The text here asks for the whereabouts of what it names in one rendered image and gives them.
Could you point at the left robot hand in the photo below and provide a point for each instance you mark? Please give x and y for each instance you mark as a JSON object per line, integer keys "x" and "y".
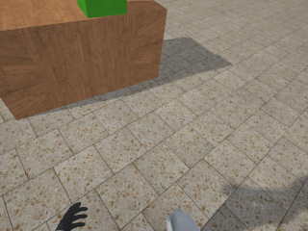
{"x": 66, "y": 222}

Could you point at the robot right shin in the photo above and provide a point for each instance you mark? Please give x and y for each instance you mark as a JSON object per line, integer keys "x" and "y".
{"x": 177, "y": 210}

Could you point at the robot right thigh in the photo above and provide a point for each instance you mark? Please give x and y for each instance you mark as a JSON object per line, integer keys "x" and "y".
{"x": 181, "y": 221}

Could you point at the pedestal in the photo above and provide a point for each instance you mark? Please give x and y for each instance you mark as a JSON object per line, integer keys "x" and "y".
{"x": 52, "y": 55}

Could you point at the carton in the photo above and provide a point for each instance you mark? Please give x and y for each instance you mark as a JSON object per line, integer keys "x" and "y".
{"x": 99, "y": 8}

